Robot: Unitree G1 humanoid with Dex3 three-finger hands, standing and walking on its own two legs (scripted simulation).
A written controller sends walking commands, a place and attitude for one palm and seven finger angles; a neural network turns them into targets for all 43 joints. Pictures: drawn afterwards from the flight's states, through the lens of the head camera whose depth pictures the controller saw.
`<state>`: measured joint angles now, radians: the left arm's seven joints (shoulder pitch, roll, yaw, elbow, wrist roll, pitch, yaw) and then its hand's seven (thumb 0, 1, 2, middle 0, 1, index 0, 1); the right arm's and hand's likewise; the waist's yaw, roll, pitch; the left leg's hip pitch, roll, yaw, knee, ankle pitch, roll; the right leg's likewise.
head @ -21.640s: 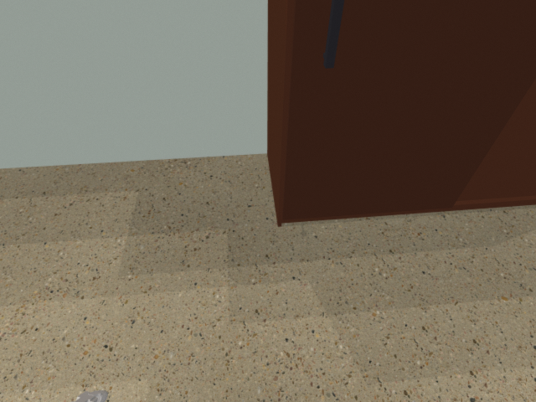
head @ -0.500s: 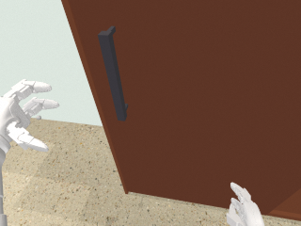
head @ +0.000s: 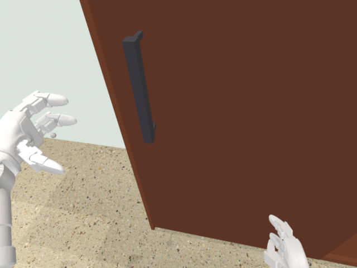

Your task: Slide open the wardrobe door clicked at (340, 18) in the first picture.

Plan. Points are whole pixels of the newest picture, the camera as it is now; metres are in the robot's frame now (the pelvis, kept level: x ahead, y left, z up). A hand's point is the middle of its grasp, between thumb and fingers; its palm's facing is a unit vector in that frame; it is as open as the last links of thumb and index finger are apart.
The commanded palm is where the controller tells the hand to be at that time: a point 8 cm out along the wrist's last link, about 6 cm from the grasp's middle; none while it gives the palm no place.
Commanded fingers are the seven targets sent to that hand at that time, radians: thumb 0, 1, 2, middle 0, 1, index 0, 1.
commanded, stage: move the hooked fingers beside the handle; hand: left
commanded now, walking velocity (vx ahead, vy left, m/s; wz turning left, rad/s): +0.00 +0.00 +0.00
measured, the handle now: (144, 93) +0.45 +0.13 +0.19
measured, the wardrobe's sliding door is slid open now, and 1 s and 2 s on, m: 0.00 0.00 0.00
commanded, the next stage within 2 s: none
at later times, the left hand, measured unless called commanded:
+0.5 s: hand (75, 124) +0.32 +0.24 +0.20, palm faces +0.00 -1.00 -0.09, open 14.0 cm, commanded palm +0.29 +0.28 +0.21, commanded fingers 0.00 -0.50 0.30 -0.30 -1.20 -0.30 -1.20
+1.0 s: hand (95, 114) +0.36 +0.22 +0.20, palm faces -0.02 -1.00 -0.06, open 14.0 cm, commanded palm +0.33 +0.27 +0.20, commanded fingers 0.00 -0.50 0.30 -0.30 -1.20 -0.30 -1.20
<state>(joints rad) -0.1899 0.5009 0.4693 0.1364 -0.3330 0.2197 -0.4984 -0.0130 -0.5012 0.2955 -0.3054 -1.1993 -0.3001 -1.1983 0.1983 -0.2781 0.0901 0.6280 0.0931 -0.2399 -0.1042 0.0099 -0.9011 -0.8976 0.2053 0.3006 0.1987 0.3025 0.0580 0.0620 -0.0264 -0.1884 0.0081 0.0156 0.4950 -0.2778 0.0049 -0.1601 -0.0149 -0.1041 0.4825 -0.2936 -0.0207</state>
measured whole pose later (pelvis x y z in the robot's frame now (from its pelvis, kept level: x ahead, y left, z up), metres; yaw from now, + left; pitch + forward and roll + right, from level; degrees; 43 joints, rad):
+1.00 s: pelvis +0.00 -0.01 +0.00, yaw -1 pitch -1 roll +0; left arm -0.42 0.45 0.36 0.37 -0.27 0.19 -0.37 -0.01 -0.50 0.30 -0.30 -1.20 -0.30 -1.20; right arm 0.23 -0.29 0.07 0.64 0.10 -0.17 -0.12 0.01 -0.90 -0.90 0.20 0.30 0.20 0.30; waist 0.01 0.05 -0.03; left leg -0.21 0.01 0.02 0.49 -0.27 0.00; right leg -0.20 -0.01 -0.10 0.51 -0.30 -0.03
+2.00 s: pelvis +0.01 +0.00 +0.00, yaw -1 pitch +0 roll +0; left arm -0.51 0.40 0.31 0.46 -0.24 0.17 -0.30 -0.01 -0.50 0.30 -0.30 -1.20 -0.30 -1.20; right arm 0.23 -0.27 0.07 0.64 0.09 -0.11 -0.11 0.01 -0.90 -0.90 0.20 0.30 0.20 0.30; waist -0.01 0.05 -0.04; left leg -0.20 0.01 0.04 0.46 -0.27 0.01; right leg -0.19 -0.01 -0.08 0.47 -0.29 -0.02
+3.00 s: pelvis +0.00 +0.00 +0.00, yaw -1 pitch -1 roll +0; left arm -0.53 0.34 0.24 0.41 -0.24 0.20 -0.24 -0.01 -0.50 0.30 -0.30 -1.20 -0.30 -1.20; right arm 0.21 -0.26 0.07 0.64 0.09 -0.09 -0.11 0.01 -0.90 -0.90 0.20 0.30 0.20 0.30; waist 0.00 0.05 -0.04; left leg -0.19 0.01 0.03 0.47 -0.27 0.00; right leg -0.18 -0.01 -0.08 0.48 -0.29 -0.02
